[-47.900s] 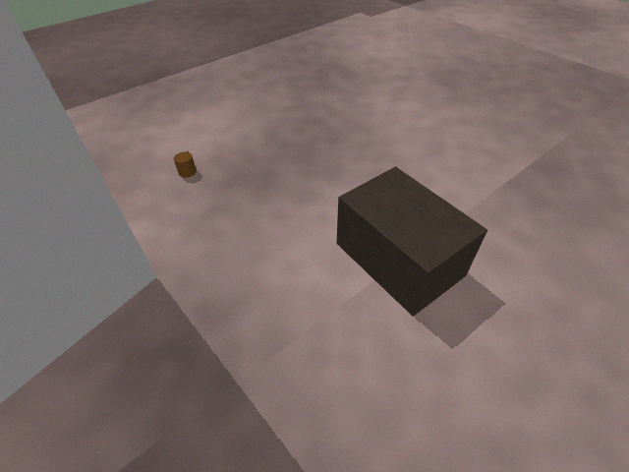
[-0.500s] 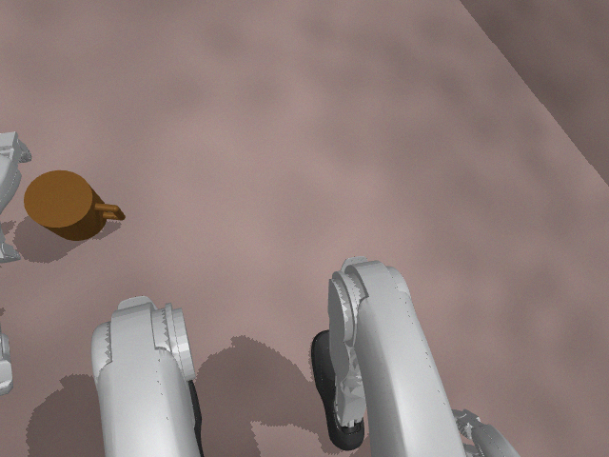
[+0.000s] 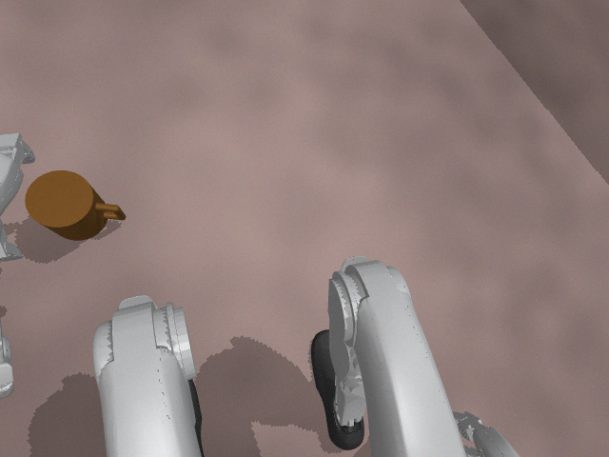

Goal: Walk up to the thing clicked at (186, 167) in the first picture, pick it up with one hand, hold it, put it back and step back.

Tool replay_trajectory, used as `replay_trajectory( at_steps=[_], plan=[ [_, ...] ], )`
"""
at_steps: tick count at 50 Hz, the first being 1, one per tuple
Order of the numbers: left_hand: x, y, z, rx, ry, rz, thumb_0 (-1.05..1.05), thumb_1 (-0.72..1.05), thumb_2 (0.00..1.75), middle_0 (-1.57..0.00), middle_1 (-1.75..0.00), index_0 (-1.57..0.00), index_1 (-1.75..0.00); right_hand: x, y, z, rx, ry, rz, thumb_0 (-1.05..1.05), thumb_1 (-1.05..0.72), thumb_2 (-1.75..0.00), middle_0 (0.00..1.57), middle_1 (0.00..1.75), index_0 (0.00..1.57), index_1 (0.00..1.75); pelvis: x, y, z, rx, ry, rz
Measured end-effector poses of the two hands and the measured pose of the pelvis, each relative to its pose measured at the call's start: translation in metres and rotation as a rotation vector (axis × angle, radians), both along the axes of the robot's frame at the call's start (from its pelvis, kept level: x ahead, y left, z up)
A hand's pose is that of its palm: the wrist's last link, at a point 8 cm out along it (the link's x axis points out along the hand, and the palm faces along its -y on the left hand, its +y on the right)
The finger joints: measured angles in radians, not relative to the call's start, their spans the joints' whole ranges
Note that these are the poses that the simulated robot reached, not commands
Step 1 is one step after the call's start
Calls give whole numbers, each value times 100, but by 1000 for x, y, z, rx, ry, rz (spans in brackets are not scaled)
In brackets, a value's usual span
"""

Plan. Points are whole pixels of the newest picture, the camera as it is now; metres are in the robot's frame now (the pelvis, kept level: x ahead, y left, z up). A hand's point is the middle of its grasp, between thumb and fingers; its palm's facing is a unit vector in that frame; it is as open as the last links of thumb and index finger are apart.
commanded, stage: approach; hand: left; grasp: from above
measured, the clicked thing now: (82, 208) +0.49 +0.28 -0.28
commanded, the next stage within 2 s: close in in 0.40 s
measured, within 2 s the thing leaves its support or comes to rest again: neither
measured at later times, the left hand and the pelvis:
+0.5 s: hand (53, 175) +0.50 +0.28 -0.16, palm faces -0.38 -0.07 -0.92, open 14.2 cm; pelvis +0.00 +0.00 -0.01, yaw -1 degrees
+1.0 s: hand (51, 208) +0.47 +0.30 -0.21, palm faces -0.44 -0.09 -0.89, open 13.6 cm; pelvis +0.00 +0.00 -0.02, yaw -1 degrees
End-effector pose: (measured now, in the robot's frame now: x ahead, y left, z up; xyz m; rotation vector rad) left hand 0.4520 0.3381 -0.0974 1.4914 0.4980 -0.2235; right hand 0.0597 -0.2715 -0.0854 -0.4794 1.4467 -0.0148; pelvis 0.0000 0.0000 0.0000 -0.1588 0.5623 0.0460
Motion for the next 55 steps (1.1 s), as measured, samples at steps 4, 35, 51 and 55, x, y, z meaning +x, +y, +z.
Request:
replay_trajectory(
  at_steps=[4, 35, 51, 55],
  plan=[
    [0, 1, -1, 2, 3, 1, 0, -50, 99, -19, -93, -16, -96, 0, 0, 0, -3, -2, 2, 0, -91, -90, 20, 30, 20, 30, 0, 0, -1, -1, -1, 0],
    [27, -41, -23, -8, 67, 34, 0, -57, 106, -10, -101, -9, -103, -36, 6, -5, 39, 52, -43, 0, -90, -89, 20, 30, 20, 30, 2, -4, -5, 12, 6, -14],
    [20, -38, -53, -24, 1, -30, -1, -50, 110, -11, -107, -11, -108, -8, -5, -4, -20, 21, 69, 0, -90, -90, 20, 30, 20, 30, 4, -3, -20, -4, -18, -18],
    [24, -41, -62, -23, -4, -14, 0, -49, 109, -10, -107, -10, -107, -9, -3, -5, -16, 17, 81, 0, -90, -90, 20, 30, 20, 30, 5, -2, -23, -10, -21, -24]
  ],
)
